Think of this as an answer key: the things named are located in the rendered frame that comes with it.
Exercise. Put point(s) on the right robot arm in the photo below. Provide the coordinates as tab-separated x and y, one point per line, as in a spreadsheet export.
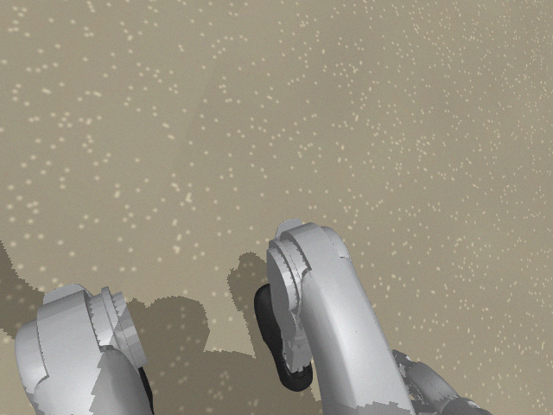
463	406

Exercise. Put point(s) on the right robot foot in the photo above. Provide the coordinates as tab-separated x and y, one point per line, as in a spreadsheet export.
271	334

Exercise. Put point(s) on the right robot hand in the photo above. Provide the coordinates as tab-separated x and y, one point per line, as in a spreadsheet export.
430	391

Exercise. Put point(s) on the left robot foot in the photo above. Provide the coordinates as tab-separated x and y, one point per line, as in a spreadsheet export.
146	387

